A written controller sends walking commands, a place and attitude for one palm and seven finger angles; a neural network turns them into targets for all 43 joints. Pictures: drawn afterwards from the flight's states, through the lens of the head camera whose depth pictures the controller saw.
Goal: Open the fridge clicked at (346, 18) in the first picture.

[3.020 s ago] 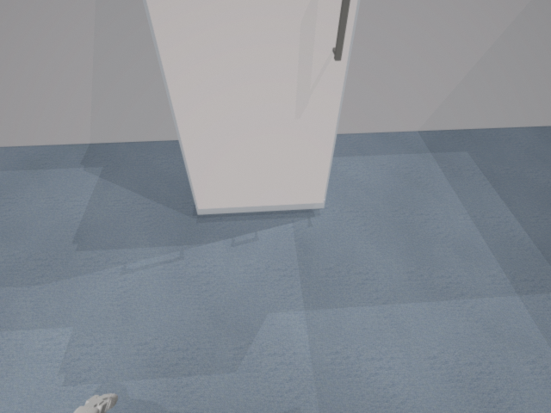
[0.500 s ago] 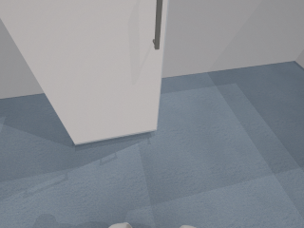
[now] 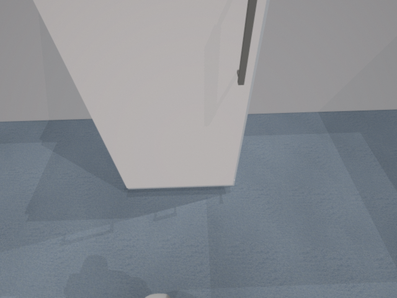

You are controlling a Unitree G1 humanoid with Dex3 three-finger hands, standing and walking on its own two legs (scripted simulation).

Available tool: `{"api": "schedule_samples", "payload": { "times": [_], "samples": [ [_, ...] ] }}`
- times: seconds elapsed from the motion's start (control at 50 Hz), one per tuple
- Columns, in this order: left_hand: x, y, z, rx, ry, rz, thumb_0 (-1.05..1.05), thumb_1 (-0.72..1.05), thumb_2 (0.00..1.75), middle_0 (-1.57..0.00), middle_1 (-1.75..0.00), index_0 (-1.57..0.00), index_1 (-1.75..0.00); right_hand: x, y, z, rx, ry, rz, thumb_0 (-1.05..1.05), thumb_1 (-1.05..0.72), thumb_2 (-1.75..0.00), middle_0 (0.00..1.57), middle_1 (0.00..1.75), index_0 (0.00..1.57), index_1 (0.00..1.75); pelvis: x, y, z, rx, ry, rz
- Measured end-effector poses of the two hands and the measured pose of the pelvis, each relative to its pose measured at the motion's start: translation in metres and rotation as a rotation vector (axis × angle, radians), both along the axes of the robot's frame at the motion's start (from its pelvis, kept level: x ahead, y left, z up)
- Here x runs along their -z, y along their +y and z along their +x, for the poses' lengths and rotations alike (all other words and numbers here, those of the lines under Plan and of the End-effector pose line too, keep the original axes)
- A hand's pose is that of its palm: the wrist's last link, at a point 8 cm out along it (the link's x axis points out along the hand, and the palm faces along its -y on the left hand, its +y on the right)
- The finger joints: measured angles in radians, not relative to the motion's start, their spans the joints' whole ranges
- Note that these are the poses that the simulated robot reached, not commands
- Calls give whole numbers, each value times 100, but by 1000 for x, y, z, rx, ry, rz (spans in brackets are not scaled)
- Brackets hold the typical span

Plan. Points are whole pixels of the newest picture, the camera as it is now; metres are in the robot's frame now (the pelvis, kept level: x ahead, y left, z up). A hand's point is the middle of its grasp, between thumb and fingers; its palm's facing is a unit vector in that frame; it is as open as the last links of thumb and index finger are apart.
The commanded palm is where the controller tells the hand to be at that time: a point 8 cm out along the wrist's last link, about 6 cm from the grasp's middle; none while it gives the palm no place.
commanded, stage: take the last steps up to it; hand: right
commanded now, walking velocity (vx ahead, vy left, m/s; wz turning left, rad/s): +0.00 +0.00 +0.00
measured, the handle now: (247, 25) +0.72 -0.10 +0.19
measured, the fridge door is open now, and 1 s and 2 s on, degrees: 0 0 0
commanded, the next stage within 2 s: come to a stop and stand still in 0.72 s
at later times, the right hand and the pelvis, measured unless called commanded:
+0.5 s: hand out of the picture +0.09 -0.17 -0.19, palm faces -0.04 +0.99 -0.14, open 7.4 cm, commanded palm none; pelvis +0.09 +0.01 -0.01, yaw +5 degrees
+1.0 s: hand (253, 248) +0.27 -0.12 -0.17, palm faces -0.04 +0.97 -0.22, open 7.2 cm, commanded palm none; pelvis +0.22 +0.05 +0.00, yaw +5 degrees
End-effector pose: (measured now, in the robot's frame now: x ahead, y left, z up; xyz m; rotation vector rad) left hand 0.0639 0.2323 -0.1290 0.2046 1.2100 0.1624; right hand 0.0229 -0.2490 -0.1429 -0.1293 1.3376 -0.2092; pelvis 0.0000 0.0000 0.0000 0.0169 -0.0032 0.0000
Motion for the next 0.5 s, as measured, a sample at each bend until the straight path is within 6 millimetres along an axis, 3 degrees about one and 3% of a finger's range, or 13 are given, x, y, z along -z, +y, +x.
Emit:
{"api": "schedule_samples", "payload": {
  "times": [0.12,0.2,0.34,0.44,0.5],
  "samples": [
    [27,28,-41,-102,102,-32,0,92,90,-20,-30,-20,-30,-1,20,47,-101,-69,-40,0,-91,-90,20,29,19,30,13,18,11,-43,-6,-13],
    [27,36,-54,-117,178,-41,0,92,90,-20,-30,-19,-30,-8,34,60,-107,-107,-33,0,-91,-90,20,29,19,30,9,24,21,-44,-11,-6],
    [13,30,-26,-128,135,-52,0,92,90,-19,-30,-19,-30,-1,47,55,-105,-28,25,0,-90,-90,20,30,20,30,1,22,50,-59,-8,-12],
    [15,12,10,-119,79,-34,0,91,90,-20,-30,-19,-30,19,38,53,-75,55,70,0,-90,-90,21,30,20,30,12,9,79,-68,-11,8],
    [15,1,20,-144,62,-34,0,91,90,-20,-30,-19,-30,23,32,64,-95,108,72,0,-90,-90,20,30,20,30,13,5,95,-95,-12,-9]
  ]
}}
